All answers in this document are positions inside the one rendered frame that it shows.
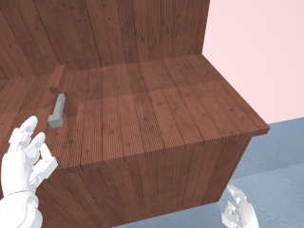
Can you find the robot left forearm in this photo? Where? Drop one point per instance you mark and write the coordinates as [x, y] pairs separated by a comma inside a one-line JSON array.
[[20, 210]]

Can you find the counter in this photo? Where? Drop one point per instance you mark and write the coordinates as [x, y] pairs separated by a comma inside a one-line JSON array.
[[150, 127]]

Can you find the right robot hand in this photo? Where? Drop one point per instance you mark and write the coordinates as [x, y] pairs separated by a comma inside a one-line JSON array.
[[244, 214]]

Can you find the left robot hand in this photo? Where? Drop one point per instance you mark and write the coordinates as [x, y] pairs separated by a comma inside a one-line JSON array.
[[18, 163]]

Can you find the tap lever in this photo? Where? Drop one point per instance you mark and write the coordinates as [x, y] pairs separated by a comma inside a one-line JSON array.
[[56, 119]]

